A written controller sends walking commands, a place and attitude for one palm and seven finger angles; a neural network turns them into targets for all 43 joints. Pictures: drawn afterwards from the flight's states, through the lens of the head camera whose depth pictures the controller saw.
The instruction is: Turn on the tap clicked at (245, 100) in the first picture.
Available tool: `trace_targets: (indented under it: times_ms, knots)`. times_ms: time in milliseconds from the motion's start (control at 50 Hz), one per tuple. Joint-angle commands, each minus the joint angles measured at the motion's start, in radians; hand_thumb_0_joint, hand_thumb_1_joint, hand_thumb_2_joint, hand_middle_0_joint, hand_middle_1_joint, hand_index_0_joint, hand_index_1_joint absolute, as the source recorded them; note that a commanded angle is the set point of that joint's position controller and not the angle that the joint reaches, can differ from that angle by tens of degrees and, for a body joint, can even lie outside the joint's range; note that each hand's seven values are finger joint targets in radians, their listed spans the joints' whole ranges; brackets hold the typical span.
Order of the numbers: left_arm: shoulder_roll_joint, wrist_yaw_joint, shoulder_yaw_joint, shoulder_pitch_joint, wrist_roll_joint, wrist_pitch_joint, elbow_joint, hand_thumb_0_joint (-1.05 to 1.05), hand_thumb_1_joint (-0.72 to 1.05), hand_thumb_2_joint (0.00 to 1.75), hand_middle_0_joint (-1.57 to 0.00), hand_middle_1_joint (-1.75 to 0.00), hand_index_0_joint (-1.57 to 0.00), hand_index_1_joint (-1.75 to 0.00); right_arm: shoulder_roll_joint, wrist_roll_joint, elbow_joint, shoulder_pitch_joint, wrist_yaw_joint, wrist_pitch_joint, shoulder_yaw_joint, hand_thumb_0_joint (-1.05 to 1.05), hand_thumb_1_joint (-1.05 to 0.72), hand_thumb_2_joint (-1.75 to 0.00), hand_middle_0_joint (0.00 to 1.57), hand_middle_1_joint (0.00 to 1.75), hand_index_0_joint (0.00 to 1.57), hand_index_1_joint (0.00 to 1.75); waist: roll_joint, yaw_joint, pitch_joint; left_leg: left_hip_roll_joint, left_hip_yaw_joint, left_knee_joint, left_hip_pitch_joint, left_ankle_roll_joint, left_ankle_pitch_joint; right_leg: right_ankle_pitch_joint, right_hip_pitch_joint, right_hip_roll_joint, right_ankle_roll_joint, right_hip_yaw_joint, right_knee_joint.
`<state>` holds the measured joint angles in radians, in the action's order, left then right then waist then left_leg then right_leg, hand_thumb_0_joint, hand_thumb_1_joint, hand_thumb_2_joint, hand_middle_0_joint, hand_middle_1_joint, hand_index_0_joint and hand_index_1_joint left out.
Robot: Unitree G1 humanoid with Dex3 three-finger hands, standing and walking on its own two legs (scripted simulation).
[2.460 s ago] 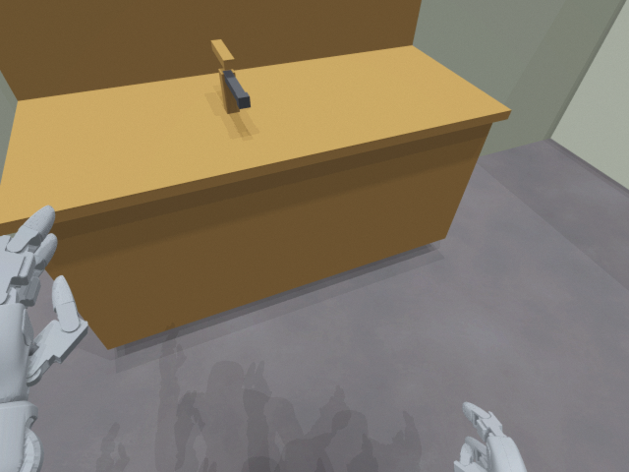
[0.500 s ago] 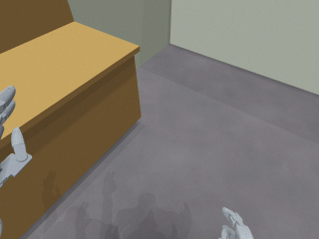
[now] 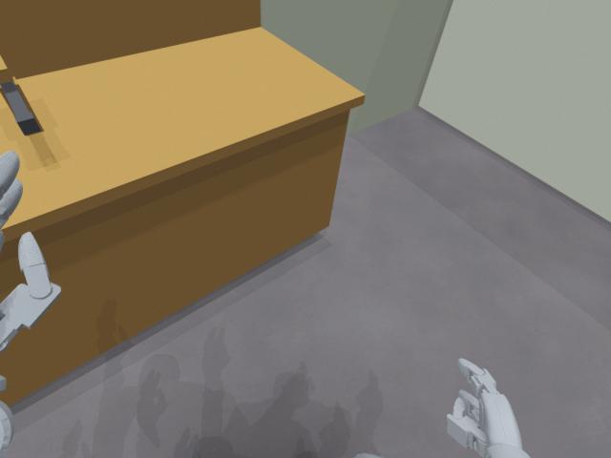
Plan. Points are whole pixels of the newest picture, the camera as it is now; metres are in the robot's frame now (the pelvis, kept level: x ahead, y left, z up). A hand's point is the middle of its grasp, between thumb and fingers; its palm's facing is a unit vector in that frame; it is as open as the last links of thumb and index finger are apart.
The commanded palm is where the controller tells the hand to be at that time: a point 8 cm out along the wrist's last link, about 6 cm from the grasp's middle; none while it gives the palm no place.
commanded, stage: turn to face it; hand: left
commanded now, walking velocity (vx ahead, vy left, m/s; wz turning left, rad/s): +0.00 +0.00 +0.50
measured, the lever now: (27, 123) +0.64 +0.55 +0.05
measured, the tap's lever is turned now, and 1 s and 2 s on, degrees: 0 0 0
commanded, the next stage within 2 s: take the last steps up to it in 0.36 s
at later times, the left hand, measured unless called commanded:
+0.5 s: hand out of the picture +0.08 +0.22 +0.18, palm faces +0.58 -0.71 -0.41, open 7.4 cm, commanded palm +0.01 +0.25 +0.19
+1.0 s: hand out of the picture +0.03 +0.23 +0.18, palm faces +0.64 -0.65 -0.41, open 7.4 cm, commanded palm -0.03 +0.24 +0.19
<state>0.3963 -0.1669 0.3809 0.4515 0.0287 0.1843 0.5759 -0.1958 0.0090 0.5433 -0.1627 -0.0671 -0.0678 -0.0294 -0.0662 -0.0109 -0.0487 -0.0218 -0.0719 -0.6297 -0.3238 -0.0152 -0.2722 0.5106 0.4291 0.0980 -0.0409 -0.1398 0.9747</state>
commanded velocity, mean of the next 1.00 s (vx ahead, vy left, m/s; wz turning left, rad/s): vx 0.17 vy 0.01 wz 0.16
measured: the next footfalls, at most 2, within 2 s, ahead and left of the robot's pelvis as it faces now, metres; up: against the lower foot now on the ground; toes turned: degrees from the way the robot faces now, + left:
right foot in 0.26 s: -0.02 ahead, -0.15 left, +0.00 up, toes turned +6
left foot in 0.62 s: -0.10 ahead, +0.06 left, +0.00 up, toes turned +22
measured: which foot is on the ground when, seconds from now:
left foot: down 0.00-0.28, up 0.30-0.60, down 0.62-1.00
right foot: up 0.00-0.24, down 0.26-0.62, up 0.64-1.00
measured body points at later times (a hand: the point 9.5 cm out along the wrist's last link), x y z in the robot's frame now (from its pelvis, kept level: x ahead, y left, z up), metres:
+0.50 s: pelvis -0.08 -0.06 +0.02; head -0.07 -0.07 +0.47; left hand +0.04 +0.26 +0.20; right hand +0.12 -0.26 -0.09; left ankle -0.10 +0.07 -0.67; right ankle -0.06 -0.16 -0.72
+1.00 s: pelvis -0.10 -0.07 +0.02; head -0.11 -0.08 +0.47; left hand -0.01 +0.26 +0.20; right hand +0.10 -0.21 -0.09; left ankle -0.14 +0.05 -0.72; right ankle -0.05 -0.17 -0.70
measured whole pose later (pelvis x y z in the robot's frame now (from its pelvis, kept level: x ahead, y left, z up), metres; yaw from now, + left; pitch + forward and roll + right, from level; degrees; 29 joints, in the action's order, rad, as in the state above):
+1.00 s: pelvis -0.10 -0.07 +0.02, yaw +16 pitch +0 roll -1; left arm 0.35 -0.15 0.33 0.45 0.01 0.18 0.40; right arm -0.13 0.01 0.65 -0.25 -0.05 -0.10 0.06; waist 0.03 0.02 0.03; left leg -0.06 -0.08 -0.47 -0.21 0.00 -0.26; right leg 0.38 0.34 0.04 -0.04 -0.12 0.67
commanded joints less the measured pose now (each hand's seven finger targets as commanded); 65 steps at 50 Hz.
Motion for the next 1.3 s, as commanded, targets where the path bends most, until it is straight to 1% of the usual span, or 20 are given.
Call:
trace_targets:
  times_ms: [0,40,200,240,260,280,320,380,440,560,580,620,660,760,960,1000,1040,1120,1200,1280]
  knots:
    - [0.124,0.007,0.066,-0.075,-0.011,0.07,0.241,0.0,0.9,0.9,-0.2,-0.3,-0.2,-0.3,-0.136,-0.015,-0.099,0.013,0.023,-0.071,-0.039,0.0,-0.9,-0.9,0.2,0.3,0.2,0.3,0.333,0.003,0.1,-0.255,0.309,0.245,0.083,-0.152,0.437,-0.044,0.079,-0.023,-0.031,0.116,0.066]
    - [0.103,0.005,0.053,-0.046,0.002,0.066,0.27,0.0,0.9,0.9,-0.2,-0.3,-0.2,-0.3,-0.133,-0.018,-0.105,0.006,0.029,-0.086,-0.037,0.0,-0.9,-0.9,0.2,0.3,0.2,0.3,0.366,0.003,0.124,-0.191,0.232,0.27,0.033,-0.107,0.276,-0.077,-0.022,-0.065,-0.033,0.072,-0.01]
    - [0.105,-0.008,0.064,-0.067,0.026,0.02,0.161,0.0,0.9,0.9,-0.2,-0.3,-0.2,-0.3,-0.114,-0.013,-0.089,0.017,0.023,-0.089,-0.011,0.0,-0.9,-0.9,0.2,0.3,0.2,0.3,0.294,0.019,0.147,-0.142,0.306,0.321,-0.029,-0.086,-0.121,-0.066,-0.289,-0.144,-0.006,0.043,-0.473]
    - [0.121,-0.009,0.052,-0.081,0.016,0.01,0.147,0.0,0.9,0.9,-0.2,-0.3,-0.2,-0.3,-0.084,-0.02,-0.092,0.016,0.026,-0.073,-0.001,0.0,-0.9,-0.9,0.2,0.3,0.2,0.3,0.118,0.01,0.149,-0.046,0.194,0.106,-0.066,-0.017,-0.159,-0.159,-0.329,0.006,0.064,0.178,-0.688]
    - [0.185,-0.014,0.083,-0.089,0.012,-0.003,0.128,0.0,0.9,0.9,-0.2,-0.3,-0.2,-0.3,-0.064,-0.017,-0.097,0.036,0.024,-0.061,0.004,0.0,-0.9,-0.9,0.2,0.3,0.2,0.3,-0.149,0.013,0.118,0.046,0.093,-0.145,-0.161,0.04,-0.165,-0.161,-0.285,0.215,0.146,0.449,-0.771]
    - [0.191,-0.017,0.08,-0.146,0.025,0.003,0.133,0.0,0.9,0.9,-0.2,-0.3,-0.2,-0.3,-0.09,-0.011,-0.081,0.056,0.016,-0.067,0.003,0.0,-0.9,-0.9,0.2,0.3,0.2,0.3,-0.144,0.024,0.076,0.058,0.094,-0.364,-0.217,0.057,-0.206,-0.324,-0.214,0.312,0.185,0.483,-0.771]
    - [0.136,-0.004,0.053,-0.121,0.019,-0.006,0.086,0.0,0.9,0.9,-0.2,-0.3,-0.2,-0.3,-0.106,-0.015,-0.072,0.059,0.019,-0.067,-0.01,0.0,-0.9,-0.9,0.2,0.3,0.2,0.3,-0.141,0.007,0.085,0.027,0.125,-0.501,-0.208,0.06,-0.154,-0.397,-0.175,0.252,0.16,0.373,-0.702]
    - [0.153,-0.007,0.085,-0.064,0.009,0.028,0.037,0.0,0.9,0.9,-0.2,-0.3,-0.2,-0.3,-0.075,-0.012,-0.064,0.084,-0.007,-0.054,0.021,0.0,-0.9,-0.9,0.2,0.3,0.2,0.3,-0.093,0.012,0.079,0.007,0.052,-0.389,-0.185,0.065,-0.136,-0.768,-0.257,0.184,0.14,0.154,-0.617]
    - [0.152,-0.018,0.094,-0.061,0.0,0.051,0.046,0.0,0.9,0.9,-0.2,-0.3,-0.2,-0.3,-0.076,-0.007,-0.08,0.087,-0.022,-0.058,0.012,0.0,-0.9,-0.9,0.2,0.3,0.2,0.3,-0.112,0.029,0.117,0.01,-0.007,-0.208,-0.126,0.048,-0.142,-0.858,-0.335,0.184,0.144,0.145,-0.588]
    - [0.145,-0.04,0.098,-0.038,0.007,0.064,0.197,0.0,0.9,0.9,-0.2,-0.3,-0.2,-0.3,-0.099,-0.002,-0.098,0.01,-0.01,-0.053,-0.015,0.0,-0.9,-0.9,0.2,0.3,0.2,0.3,-0.049,0.005,0.221,0.026,-0.051,0.196,0.102,0.011,-0.037,-0.441,-0.333,0.17,0.122,0.181,-0.511]
    - [0.138,-0.042,0.09,-0.047,0.011,0.067,0.222,0.0,0.9,0.9,-0.2,-0.3,-0.2,-0.3,-0.116,-0.006,-0.105,0.0,-0.016,-0.053,-0.025,0.0,-0.9,-0.9,0.2,0.3,0.2,0.3,0.055,-0.007,0.228,-0.02,0.004,0.266,0.215,-0.014,-0.006,-0.329,-0.242,0.112,0.088,0.158,-0.394]
    - [0.132,-0.042,0.064,-0.055,-0.002,0.096,0.273,0.0,0.9,0.9,-0.2,-0.3,-0.2,-0.3,-0.138,-0.014,-0.117,-0.003,-0.011,-0.063,-0.03,0.0,-0.9,-0.9,0.2,0.3,0.2,0.3,0.435,0.002,0.181,-0.351,0.445,0.323,0.402,-0.169,0.29,0.09,0.158,-0.056,0.015,0.037,-0.032]
    - [0.167,-0.032,0.084,-0.069,-0.027,0.098,0.199,0.0,0.9,0.9,-0.2,-0.3,-0.2,-0.3,-0.117,-0.004,-0.072,0.022,-0.004,-0.073,-0.01,0.0,-0.9,-0.9,0.2,0.3,0.2,0.3,0.356,-0.007,0.103,-0.366,0.464,0.378,0.238,-0.218,0.129,0.031,0.216,-0.019,0.027,0.121,0.145]
    - [0.083,-0.005,0.008,-0.101,-0.033,0.09,0.121,0.0,0.9,0.9,-0.2,-0.3,-0.2,-0.3,-0.126,-0.022,-0.04,0.003,0.006,-0.093,-0.023,0.0,-0.9,-0.9,0.2,0.3,0.2,0.3,0.264,-0.001,0.033,-0.227,0.207,0.412,0.095,-0.146,-0.074,-0.173,0.151,-0.033,0.005,0.054,0.106]
    - [0.117,-0.005,0.03,-0.163,-0.026,0.063,0.072,0.0,0.9,0.9,-0.2,-0.3,-0.2,-0.3,-0.115,0.001,-0.045,0.051,-0.013,-0.083,0.008,0.0,-0.9,-0.9,0.2,0.3,0.2,0.3,0.244,0.017,0.087,-0.227,0.149,0.33,0.003,-0.106,-0.306,-0.133,-0.225,-0.095,0.007,-0.041,-0.466]
    - [0.135,-0.012,0.038,-0.165,-0.036,0.056,0.097,0.0,0.9,0.9,-0.2,-0.3,-0.2,-0.3,-0.106,0.001,-0.041,0.05,-0.007,-0.076,0.005,0.0,-0.9,-0.9,0.2,0.3,0.2,0.3,0.11,0.019,0.136,-0.158,0.077,0.109,-0.093,-0.065,-0.273,-0.144,-0.388,-0.023,0.051,0.073,-0.581]
    - [0.195,-0.015,0.072,-0.183,-0.028,0.053,0.129,0.0,0.9,0.9,-0.2,-0.3,-0.2,-0.3,-0.087,-0.006,-0.062,0.086,-0.004,-0.072,0.007,0.0,-0.9,-0.9,0.2,0.3,0.2,0.3,-0.211,0.033,0.116,0.01,-0.007,-0.405,-0.375,0.009,-0.307,-0.058,-0.463,0.324,0.233,0.639,-0.774]
    - [0.187,-0.011,0.136,-0.021,-0.009,0.08,0.08,0.0,0.9,0.9,-0.2,-0.3,-0.2,-0.3,-0.099,-0.008,-0.023,0.066,0.005,-0.05,-0.005,0.0,-0.9,-0.9,0.2,0.3,0.2,0.3,0.027,0.015,0.115,-0.061,0.091,-0.566,-0.391,0.045,-0.102,-0.289,-0.405,0.259,0.223,0.418,-0.716]
    - [0.15,-0.008,0.13,0.01,-0.004,0.107,0.058,0.0,0.9,0.9,-0.2,-0.3,-0.2,-0.3,-0.095,-0.006,-0.035,0.052,0.004,-0.023,-0.005,0.0,-0.9,-0.9,0.2,0.3,0.2,0.3,-0.006,0.002,0.094,-0.074,0.021,-0.403,-0.358,0.05,-0.016,-0.598,-0.4,0.202,0.192,0.198,-0.689]
    - [0.135,-0.015,0.117,0.027,0.001,0.11,0.052,0.0,0.9,0.9,-0.2,-0.3,-0.2,-0.3,-0.1,-0.011,-0.066,0.037,0.003,-0.032,-0.021,0.0,-0.9,-0.9,0.2,0.3,0.2,0.3,-0.062,0.022,0.112,-0.053,-0.061,-0.165,-0.271,0.032,0.014,-0.717,-0.442,0.186,0.181,0.169,-0.657]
